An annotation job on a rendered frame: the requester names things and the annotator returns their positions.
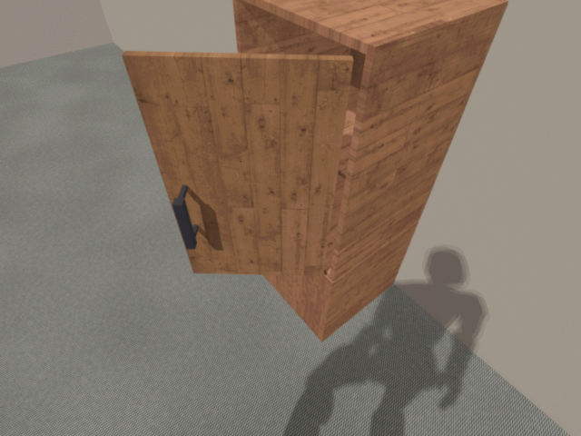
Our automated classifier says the cupboard door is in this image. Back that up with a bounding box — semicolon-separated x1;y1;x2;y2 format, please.
122;51;353;276

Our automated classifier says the handle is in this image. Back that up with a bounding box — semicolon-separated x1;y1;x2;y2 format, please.
172;185;199;249

